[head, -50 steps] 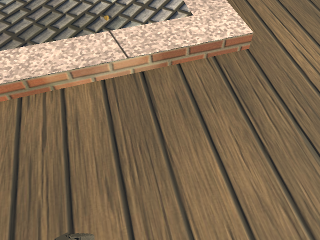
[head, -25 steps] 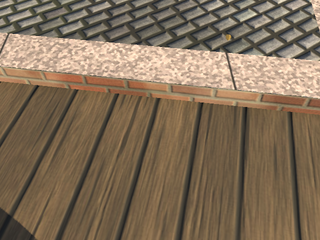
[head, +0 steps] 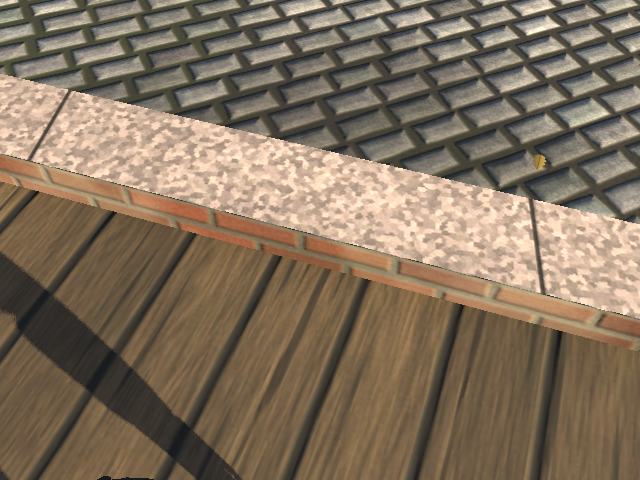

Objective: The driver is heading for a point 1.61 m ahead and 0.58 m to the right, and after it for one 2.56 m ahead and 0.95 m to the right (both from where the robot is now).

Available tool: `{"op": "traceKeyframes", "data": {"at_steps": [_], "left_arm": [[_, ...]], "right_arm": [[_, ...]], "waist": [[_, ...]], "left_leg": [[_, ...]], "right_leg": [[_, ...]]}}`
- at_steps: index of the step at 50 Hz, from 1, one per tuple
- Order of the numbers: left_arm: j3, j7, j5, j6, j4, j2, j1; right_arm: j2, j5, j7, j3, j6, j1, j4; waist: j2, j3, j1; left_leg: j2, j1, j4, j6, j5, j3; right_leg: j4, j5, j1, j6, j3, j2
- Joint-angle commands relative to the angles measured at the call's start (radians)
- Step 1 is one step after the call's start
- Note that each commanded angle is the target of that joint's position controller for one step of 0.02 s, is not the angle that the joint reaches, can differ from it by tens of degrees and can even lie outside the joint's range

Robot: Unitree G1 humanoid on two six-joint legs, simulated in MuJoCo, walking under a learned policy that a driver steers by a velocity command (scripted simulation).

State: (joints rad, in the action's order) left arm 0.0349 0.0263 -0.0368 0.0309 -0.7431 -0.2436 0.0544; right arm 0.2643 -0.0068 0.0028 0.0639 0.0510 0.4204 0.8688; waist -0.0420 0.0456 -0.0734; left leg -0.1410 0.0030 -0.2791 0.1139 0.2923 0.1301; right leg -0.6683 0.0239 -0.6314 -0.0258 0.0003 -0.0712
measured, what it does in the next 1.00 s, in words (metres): walks ahead, turning right: right foot, then left foot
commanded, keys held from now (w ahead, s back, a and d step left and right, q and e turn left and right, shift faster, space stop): e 1.00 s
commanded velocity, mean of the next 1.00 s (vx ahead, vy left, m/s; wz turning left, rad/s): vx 0.08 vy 0.00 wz -0.41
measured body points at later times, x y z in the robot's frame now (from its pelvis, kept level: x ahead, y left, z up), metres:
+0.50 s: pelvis +0.12 -0.03 +0.00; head +0.15 -0.06 +0.45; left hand +0.23 +0.23 -0.12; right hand +0.20 -0.31 -0.13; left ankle +0.17 +0.12 -0.69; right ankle +0.19 -0.11 -0.74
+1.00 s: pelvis +0.13 +0.00 +0.00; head +0.16 +0.01 +0.45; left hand +0.36 +0.19 -0.13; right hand +0.09 -0.29 -0.10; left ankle +0.17 +0.09 -0.74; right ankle +0.04 -0.10 -0.69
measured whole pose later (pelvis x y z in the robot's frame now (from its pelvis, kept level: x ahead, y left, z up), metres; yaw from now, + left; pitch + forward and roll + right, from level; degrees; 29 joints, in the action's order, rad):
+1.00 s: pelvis +0.13 +0.00 +0.00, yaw -30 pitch +0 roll -1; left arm 0.08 0.05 -0.01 -0.09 -0.77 -0.31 0.19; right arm 0.26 -0.03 0.03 0.03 0.00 0.22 0.74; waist -0.03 0.06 -0.01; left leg 0.04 -0.19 -0.44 0.04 0.25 -0.11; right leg -0.90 0.45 -0.38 -0.05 0.02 0.02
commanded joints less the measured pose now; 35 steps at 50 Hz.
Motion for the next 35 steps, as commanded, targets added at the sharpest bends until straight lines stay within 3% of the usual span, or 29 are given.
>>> {"op": "traceKeyframes", "data": {"at_steps": [1,3,4,5,6,7,8,9,11,15,19,21,28,31,32,33,34,35], "left_arm": [[0.007,-0.002,0.004,0.031,0.058,-0.063,-0.023],[0.023,-0.013,0.003,0.044,-0.003,-0.11,0.144],[0.026,-0.021,0.001,0.059,-0.04,-0.117,0.255],[0.034,-0.029,-0.008,0.068,-0.062,-0.175,0.371],[0.053,-0.022,0.005,0.056,-0.065,-0.248,0.347],[0.047,-0.009,0.05,0.038,-0.047,-0.188,0.312],[0.039,-0.007,0.055,0.031,-0.024,-0.149,0.215],[0.029,-0.009,0.048,0.023,-0.016,-0.115,0.165],[0.03,-0.018,0.049,0.013,-0.034,-0.118,0.174],[0.049,-0.017,0.033,-0.004,-0.035,-0.157,0.182],[0.065,-0.022,0.026,-0.035,-0.028,-0.172,0.201],[0.072,-0.024,0.024,-0.047,-0.026,-0.179,0.212],[0.088,-0.021,0.013,-0.071,-0.015,-0.188,0.204],[0.089,-0.016,0.024,-0.081,-0.005,-0.185,0.156],[0.085,-0.018,0.034,-0.08,0.001,-0.17,0.147],[0.071,-0.022,0.045,-0.077,0.007,-0.114,0.195],[0.077,-0.029,0.044,-0.068,0.017,-0.114,0.2],[0.093,-0.03,0.003,-0.065,0.006,-0.197,0.176]], "right_arm": [[0.118,-0.008,0.012,0.016,0.014,0.041,-0.025],[0.147,-0.011,0.021,0.02,0.02,-0.01,-0.029],[0.153,-0.005,0.019,0.02,0.023,-0.032,-0.03],[0.111,0.0,0.02,0.007,0.028,-0.011,-0.061],[0.031,0.04,0.02,-0.003,0.014,0.209,-0.032],[0.112,-0.009,0.025,0.003,0.0,0.171,-0.008],[0.117,-0.024,0.021,0.006,-0.007,0.05,-0.034],[0.112,-0.031,0.018,0.003,-0.011,-0.019,-0.05],[0.098,-0.034,0.008,0.0,-0.037,-0.051,-0.071],[0.075,-0.028,0.015,-0.007,-0.073,-0.062,-0.08],[0.083,-0.027,0.024,-0.006,-0.091,-0.167,-0.111],[0.086,-0.023,0.027,-0.006,-0.091,-0.204,-0.122],[0.082,0.002,0.042,-0.018,-0.066,-0.224,-0.145],[0.087,0.01,0.054,-0.019,-0.048,-0.123,-0.128],[0.11,0.004,0.062,-0.012,-0.041,-0.089,-0.121],[0.195,-0.009,0.072,0.005,-0.04,-0.119,-0.141],[0.263,-0.019,0.068,0.016,-0.046,-0.238,-0.193],[0.226,-0.031,0.061,0.012,-0.05,-0.249,-0.186]], "waist": [[0.14,-0.025,0.014],[0.144,-0.077,0.095],[0.109,-0.122,0.156],[0.003,-0.241,0.173],[-0.239,-0.38,0.064],[-0.082,-0.374,0.072],[-0.027,-0.233,0.065],[0.016,-0.16,0.062],[-0.018,-0.111,0.041],[-0.037,-0.14,0.033],[-0.072,-0.102,0.073],[-0.081,-0.086,0.089],[-0.091,-0.082,0.105],[-0.096,-0.081,0.049],[-0.068,-0.074,0.032],[0.102,-0.084,0.073],[0.263,-0.043,0.091],[0.147,-0.016,0.097]], "left_leg": [[0.254,-0.002,-0.068,0.034,-0.857,0.067],[0.246,0.035,-0.221,0.001,-0.994,0.055],[0.205,0.012,-0.375,-0.017,-0.92,0.016],[0.145,-0.134,-0.623,-0.04,-0.542,-0.025],[-0.011,-0.378,-0.946,-0.09,0.291,-0.094],[0.034,-0.416,-0.993,-0.089,0.252,-0.049],[0.067,-0.468,-1.011,-0.097,0.192,-0.047],[0.097,-0.489,-0.974,-0.101,0.154,-0.055],[0.129,-0.449,-0.896,-0.118,0.111,-0.064],[0.121,-0.412,-0.807,-0.144,0.107,-0.088],[0.13,-0.469,-0.698,-0.155,0.082,-0.08],[0.129,-0.488,-0.653,-0.158,0.077,-0.072],[0.081,-0.388,-0.45,-0.124,0.125,-0.06],[0.052,-0.202,-0.184,-0.084,0.062,-0.069],[0.09,-0.109,-0.04,-0.069,0.011,-0.042],[0.293,-0.057,0.086,-0.021,0.138,0.166],[0.515,-0.133,0.152,0.073,0.13,0.416],[0.525,-0.252,0.102,0.123,-0.053,0.338]], "right_leg": [[0.094,-0.016,0.152,0.055,-0.051,0.065],[0.175,0.01,0.311,0.099,-0.05,0.105],[0.273,-0.141,0.449,0.117,-0.037,0.085],[0.194,-0.529,0.68,0.157,0.151,-0.106],[0.153,-0.999,0.906,0.376,0.496,-0.369],[0.231,-0.881,0.825,0.377,0.55,-0.316],[0.263,-0.708,0.704,0.354,0.444,-0.26],[0.301,-0.602,0.613,0.32,0.375,-0.206],[0.353,-0.515,0.493,0.273,0.293,-0.13],[0.386,-0.279,0.401,0.259,0.279,-0.081],[0.451,0.21,0.361,0.241,0.367,-0.054],[0.467,0.328,0.367,0.235,0.417,-0.056],[0.429,0.285,0.378,0.217,0.519,-0.042],[0.401,0.261,0.316,0.162,0.538,-0.003],[0.37,0.349,0.252,0.11,0.507,0.045],[0.189,0.494,0.176,0.05,0.389,0.142],[-0.073,0.523,0.044,0.02,0.14,0.293],[-0.265,0.494,0.088,0.008,0.125,0.194]]}}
